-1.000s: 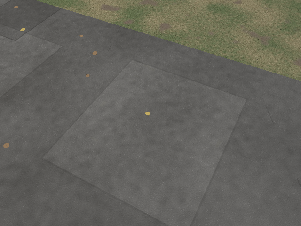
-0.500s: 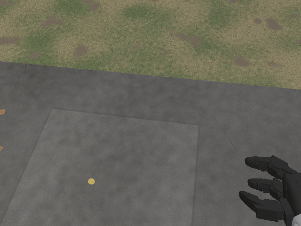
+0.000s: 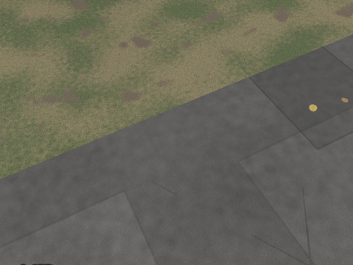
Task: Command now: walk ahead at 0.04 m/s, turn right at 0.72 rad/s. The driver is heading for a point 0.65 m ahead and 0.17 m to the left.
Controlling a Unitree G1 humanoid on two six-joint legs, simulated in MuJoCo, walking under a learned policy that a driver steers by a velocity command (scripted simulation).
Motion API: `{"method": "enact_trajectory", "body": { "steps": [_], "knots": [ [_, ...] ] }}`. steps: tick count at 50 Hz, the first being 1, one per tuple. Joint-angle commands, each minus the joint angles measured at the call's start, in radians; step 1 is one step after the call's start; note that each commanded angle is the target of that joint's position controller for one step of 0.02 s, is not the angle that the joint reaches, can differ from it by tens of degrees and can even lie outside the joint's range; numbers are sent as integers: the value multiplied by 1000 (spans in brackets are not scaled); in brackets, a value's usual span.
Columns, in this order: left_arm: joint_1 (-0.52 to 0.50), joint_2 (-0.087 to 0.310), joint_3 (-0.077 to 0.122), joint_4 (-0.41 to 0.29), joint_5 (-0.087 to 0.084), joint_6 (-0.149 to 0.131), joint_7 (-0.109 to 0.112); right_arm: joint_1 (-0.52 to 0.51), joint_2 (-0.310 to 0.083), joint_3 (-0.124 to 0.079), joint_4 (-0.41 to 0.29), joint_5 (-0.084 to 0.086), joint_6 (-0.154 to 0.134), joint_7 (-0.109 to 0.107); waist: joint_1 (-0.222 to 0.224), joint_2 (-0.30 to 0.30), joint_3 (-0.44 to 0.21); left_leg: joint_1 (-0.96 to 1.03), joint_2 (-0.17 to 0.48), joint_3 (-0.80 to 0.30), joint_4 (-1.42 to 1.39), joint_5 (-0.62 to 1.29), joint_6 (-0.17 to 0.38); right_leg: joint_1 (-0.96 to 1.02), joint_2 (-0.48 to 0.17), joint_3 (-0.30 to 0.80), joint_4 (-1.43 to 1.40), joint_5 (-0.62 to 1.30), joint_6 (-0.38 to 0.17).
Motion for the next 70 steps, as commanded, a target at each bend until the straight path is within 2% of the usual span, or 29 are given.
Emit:
{"method": "enact_trajectory", "body": {
  "steps": [1,3,4,7,10,14,18,19,20,21,22,23,25,31,38,39,40,41,42,46,53,56,57,59,60,61,64,67,70],
  "knots": [
    [130,268,74,-71,46,-36,18,-45,-64,-11,-106,-30,-7,1,81,-308,-205,-413,-105,-174,533,-372,-33,341,-346,547,-272,554,-341],
    [58,189,49,-58,41,-67,17,-72,-92,-22,-94,5,0,-16,48,-148,-168,-405,-69,-237,577,-205,3,265,-251,381,-280,417,-246],
    [13,143,35,-63,23,-68,22,-45,-91,-23,-70,-5,6,-25,30,-119,-175,-382,-56,-241,562,-149,-2,252,-217,331,-264,408,-204],
    [-45,86,5,-63,31,-66,36,26,-74,-18,-41,-7,15,-19,-10,-135,-215,-240,-78,-210,567,-57,-28,183,-165,221,-246,511,-191],
    [-51,-5,-27,-26,42,-76,36,36,14,25,-19,2,21,1,6,-131,-215,-95,-39,-213,285,-15,-26,172,-143,130,-234,425,-165],
    [3,110,11,21,42,-64,38,-6,-77,7,-67,21,28,19,57,-176,-134,-73,-74,-159,204,-99,-4,169,-228,192,-234,362,-214],
    [-30,100,20,31,8,-51,60,74,-45,8,-55,20,28,31,14,-138,-110,-19,-94,-118,8,-2,55,184,-236,163,-139,398,-160],
    [-12,85,22,41,1,-52,63,87,-60,2,-55,12,27,31,11,-90,-97,19,-89,-166,-96,133,89,156,-189,113,-69,302,-101],
    [9,49,22,25,24,-57,65,116,-159,-26,-60,2,22,19,43,140,-112,107,58,-418,-163,464,165,34,-70,-17,167,134,-2],
    [-113,28,11,-36,42,-66,66,149,-225,-45,-67,-8,14,17,-10,322,-81,204,216,-744,-257,624,362,-237,131,-40,350,-239,82],
    [-173,31,14,-48,39,-74,66,201,-198,-38,-69,-33,-2,17,-62,245,-126,273,256,-802,-288,592,425,-327,130,82,536,-388,85],
    [-153,33,18,-36,24,-74,60,161,-176,-36,-75,-28,-15,11,-29,169,-131,296,210,-727,-258,559,380,-349,106,129,601,-326,79],
    [-122,35,25,-12,27,-71,62,59,-137,-31,-105,18,-8,-9,15,85,-129,275,126,-610,-226,534,287,-348,79,140,544,-184,87],
    [-128,-24,10,4,13,-97,35,61,-144,-49,-137,24,41,-39,8,123,-190,236,28,-603,-198,434,238,-166,138,116,176,-48,113],
    [11,62,46,61,1,-120,14,-13,-128,-48,-186,43,58,-23,48,174,-181,67,-64,-716,-125,189,161,199,97,127,-295,161,66],
    [18,116,58,54,15,-115,22,52,-70,-32,-181,32,60,-21,11,18,-220,-49,-147,-619,47,-132,112,335,-100,294,-325,178,-8],
    [-13,169,63,43,58,-107,22,85,-71,-33,-206,30,52,-16,-39,-267,-176,-256,-270,-436,270,-360,57,323,-299,568,-361,299,-169],
    [-49,127,54,19,71,-115,21,97,-158,-55,-191,11,40,-12,-39,-232,-143,-291,-171,-410,483,-328,16,259,-368,602,-368,314,-244],
    [-88,69,37,7,59,-116,28,94,-198,-68,-165,14,41,-9,-39,-150,-123,-269,-147,-386,564,-254,-1,208,-304,479,-351,277,-226],
    [-60,55,19,24,27,-98,46,58,-92,-30,-154,15,52,-7,2,-103,-79,-277,-144,-311,609,-114,-43,195,-156,244,-329,336,-185],
    [9,119,33,61,15,-80,31,-2,-44,10,-174,10,43,1,51,-207,-157,-56,-120,-219,171,-159,-39,264,-187,177,-270,491,-211],
    [14,105,22,79,-8,-73,28,73,-34,9,-133,9,43,10,10,-192,-151,120,-146,-174,-170,64,10,221,-171,156,-202,473,-168],
    [63,82,12,101,-13,-78,28,81,-47,8,-129,4,43,10,12,-161,-149,218,-134,-204,-275,166,41,166,-147,137,-177,402,-111],
    [121,-43,-33,89,47,-103,11,23,-110,13,-145,-33,43,0,95,212,-183,310,167,-502,-229,492,195,-29,-8,5,-69,-101,54],
    [69,0,-30,96,42,-101,13,-4,-11,35,-149,-46,31,5,47,167,-179,207,158,-465,-248,360,247,64,-33,39,-76,-135,83],
    [46,30,-22,96,26,-97,11,-32,-1,38,-141,-47,20,9,55,145,-138,194,95,-403,-238,265,207,81,-25,30,-110,-14,84],
    [9,108,2,78,6,-76,21,31,-117,-4,-115,-26,13,-10,9,200,-65,216,107,-386,-234,301,188,-34,11,12,0,38,81],
    [32,91,18,70,-14,-56,14,85,-93,-6,-120,-30,17,-33,-26,179,-69,272,265,-454,-241,569,314,-215,1,45,430,-319,91],
    [60,53,20,73,-15,-25,20,-15,-65,-7,-134,-19,11,-36,18,107,-53,257,232,-331,-260,530,290,-253,-39,53,483,-227,121]
  ]
}}
Velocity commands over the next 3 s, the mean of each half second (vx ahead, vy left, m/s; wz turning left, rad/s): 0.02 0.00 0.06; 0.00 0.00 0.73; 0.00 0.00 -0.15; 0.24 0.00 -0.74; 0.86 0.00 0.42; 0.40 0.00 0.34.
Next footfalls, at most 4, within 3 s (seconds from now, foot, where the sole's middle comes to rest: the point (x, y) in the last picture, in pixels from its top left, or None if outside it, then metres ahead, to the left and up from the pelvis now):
0.38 left None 0.05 0.12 -0.76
0.78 right None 0.14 -0.08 -0.76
1.16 left None -0.02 0.13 -0.76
1.60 right None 0.11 -0.09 -0.76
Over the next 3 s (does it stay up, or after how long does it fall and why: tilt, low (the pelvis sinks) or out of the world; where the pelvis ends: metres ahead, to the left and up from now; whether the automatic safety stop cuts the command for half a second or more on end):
stays up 0.73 0.17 0.00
